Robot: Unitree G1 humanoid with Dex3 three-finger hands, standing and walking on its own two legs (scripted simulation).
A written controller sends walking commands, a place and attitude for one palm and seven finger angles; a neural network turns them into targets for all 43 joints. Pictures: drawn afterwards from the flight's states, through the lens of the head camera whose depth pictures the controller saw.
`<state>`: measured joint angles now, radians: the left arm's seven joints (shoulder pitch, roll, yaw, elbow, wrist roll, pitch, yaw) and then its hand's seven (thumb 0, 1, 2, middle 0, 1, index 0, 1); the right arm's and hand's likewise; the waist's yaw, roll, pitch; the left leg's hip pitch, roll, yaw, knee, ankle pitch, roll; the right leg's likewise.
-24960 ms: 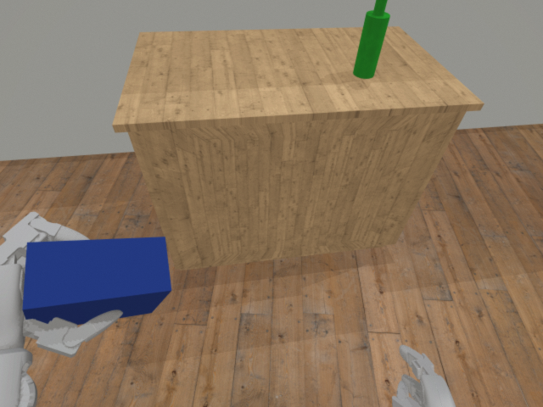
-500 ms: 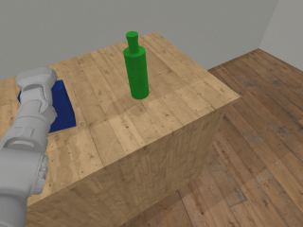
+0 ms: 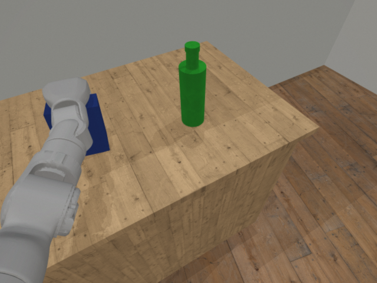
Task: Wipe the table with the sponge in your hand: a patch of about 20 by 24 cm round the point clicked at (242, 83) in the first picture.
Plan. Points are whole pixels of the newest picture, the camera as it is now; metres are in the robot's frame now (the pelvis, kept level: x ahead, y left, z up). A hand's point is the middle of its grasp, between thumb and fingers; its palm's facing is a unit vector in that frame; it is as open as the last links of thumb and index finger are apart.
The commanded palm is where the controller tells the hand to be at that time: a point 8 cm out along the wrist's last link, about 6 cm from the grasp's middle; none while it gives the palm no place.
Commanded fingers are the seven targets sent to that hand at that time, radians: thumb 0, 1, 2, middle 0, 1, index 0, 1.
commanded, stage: wipe back along the third lane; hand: left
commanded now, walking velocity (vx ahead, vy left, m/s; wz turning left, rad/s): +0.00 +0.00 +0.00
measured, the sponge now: (82, 134) +0.45 +0.26 +0.07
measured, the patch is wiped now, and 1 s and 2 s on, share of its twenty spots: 0.95 1.00 1.00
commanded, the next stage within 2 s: slide back across to the middle lane in 1.50 s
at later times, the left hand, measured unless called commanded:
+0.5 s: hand (76, 124) +0.43 +0.25 +0.13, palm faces +0.06 +0.00 -1.00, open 10.5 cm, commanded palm +0.38 +0.21 +0.15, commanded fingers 0.00 0.10 1.30 -1.20 -1.60 -1.20 -1.60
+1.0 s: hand (84, 138) +0.38 +0.22 +0.13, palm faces +0.11 -0.03 -0.99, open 10.5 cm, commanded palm +0.33 +0.19 +0.15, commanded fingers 0.00 0.10 1.30 -1.20 -1.60 -1.20 -1.60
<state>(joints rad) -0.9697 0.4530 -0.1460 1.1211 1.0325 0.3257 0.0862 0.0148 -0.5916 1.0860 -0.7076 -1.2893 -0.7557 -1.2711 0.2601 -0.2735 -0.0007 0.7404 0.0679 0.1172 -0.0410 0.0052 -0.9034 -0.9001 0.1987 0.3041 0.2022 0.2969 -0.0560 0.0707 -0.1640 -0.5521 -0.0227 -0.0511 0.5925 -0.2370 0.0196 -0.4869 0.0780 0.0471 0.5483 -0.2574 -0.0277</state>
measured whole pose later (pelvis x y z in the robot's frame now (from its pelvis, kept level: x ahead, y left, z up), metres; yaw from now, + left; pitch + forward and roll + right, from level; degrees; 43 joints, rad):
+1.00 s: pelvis +0.04 -0.01 +0.01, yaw +2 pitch +3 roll +0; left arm -0.43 0.32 -0.34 0.29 0.98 0.69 0.05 0.00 -0.50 1.05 -0.59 -1.38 -0.64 -1.37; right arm -0.01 -0.27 0.05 0.63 0.11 0.23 0.02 0.01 -0.90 -0.90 0.20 0.30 0.20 0.30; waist 0.06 0.09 -0.14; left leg -0.29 -0.04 -0.07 0.53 -0.29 0.01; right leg -0.23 0.06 0.03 0.51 -0.33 -0.05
